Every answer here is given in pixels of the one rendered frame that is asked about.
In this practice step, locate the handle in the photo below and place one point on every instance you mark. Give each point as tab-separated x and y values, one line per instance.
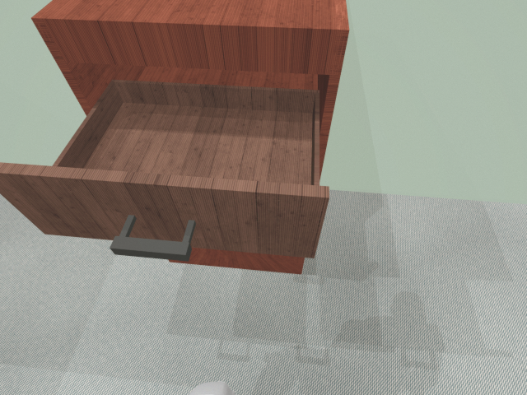
152	248

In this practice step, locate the drawer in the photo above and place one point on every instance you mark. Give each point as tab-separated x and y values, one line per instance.
240	161

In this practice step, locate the cabinet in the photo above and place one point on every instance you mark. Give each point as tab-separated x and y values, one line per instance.
292	44

